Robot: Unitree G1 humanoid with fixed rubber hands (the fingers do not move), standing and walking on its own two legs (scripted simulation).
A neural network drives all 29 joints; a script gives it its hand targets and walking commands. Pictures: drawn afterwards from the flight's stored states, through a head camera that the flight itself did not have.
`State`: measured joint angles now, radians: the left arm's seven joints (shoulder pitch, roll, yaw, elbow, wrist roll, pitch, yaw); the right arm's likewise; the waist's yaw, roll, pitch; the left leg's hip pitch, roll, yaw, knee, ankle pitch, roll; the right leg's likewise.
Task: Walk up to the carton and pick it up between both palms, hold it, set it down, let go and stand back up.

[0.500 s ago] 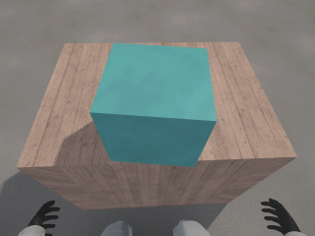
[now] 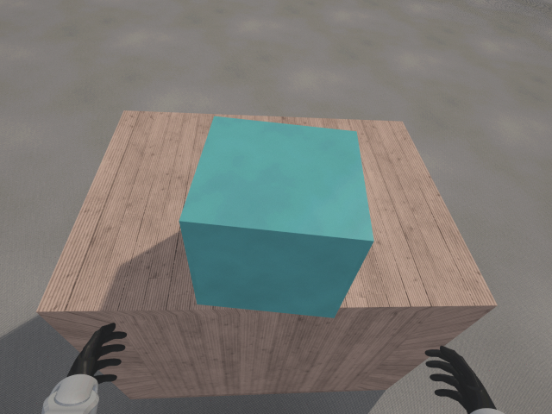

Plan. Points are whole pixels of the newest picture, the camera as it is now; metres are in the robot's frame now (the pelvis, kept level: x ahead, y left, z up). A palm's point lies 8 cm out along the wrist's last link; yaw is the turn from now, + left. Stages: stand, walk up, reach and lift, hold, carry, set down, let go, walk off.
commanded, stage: reach and lift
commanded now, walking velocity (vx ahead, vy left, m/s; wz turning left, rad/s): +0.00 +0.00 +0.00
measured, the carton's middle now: (275, 219) +0.43 -0.01 +0.01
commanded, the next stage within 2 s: none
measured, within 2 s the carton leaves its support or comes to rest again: neither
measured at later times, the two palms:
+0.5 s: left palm (87, 358) +0.21 +0.25 -0.02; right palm (445, 364) +0.18 -0.24 -0.01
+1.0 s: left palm (90, 345) +0.21 +0.24 +0.01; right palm (435, 346) +0.20 -0.22 +0.02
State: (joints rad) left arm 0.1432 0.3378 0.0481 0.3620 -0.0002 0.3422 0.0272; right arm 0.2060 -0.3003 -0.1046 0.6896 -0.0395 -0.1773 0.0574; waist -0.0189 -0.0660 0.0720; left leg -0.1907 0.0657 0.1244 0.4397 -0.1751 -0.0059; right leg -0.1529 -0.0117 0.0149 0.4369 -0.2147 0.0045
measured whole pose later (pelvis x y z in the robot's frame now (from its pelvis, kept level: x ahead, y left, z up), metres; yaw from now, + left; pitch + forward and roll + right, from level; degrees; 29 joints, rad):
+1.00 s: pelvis +0.03 +0.00 +0.01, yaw +0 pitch -1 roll +0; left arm 0.36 0.34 0.01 0.16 -0.19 -0.18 -0.04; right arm 0.43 -0.15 0.00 0.11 0.15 -0.20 -0.05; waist 0.00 -0.04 0.00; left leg -0.14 0.06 0.12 0.32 -0.16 -0.01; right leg -0.10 -0.01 0.01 0.32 -0.20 0.00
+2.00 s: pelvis +0.04 +0.00 +0.01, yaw +0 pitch -1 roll +0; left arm -0.20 0.39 0.12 0.00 -0.27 0.46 -0.05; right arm -0.12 -0.36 -0.07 -0.05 0.30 0.34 -0.09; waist 0.00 -0.02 0.02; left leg -0.14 0.06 0.12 0.31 -0.16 -0.02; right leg -0.10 -0.01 0.01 0.31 -0.20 0.01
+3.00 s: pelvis +0.03 +0.00 +0.01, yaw +0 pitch -1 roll +0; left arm -0.73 0.41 0.10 0.73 -0.27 0.29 -0.06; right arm -0.66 -0.34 0.03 0.67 0.35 0.22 -0.09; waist -0.03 -0.02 0.03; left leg -0.15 0.06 0.12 0.32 -0.15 -0.01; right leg -0.11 -0.01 0.01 0.31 -0.19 0.01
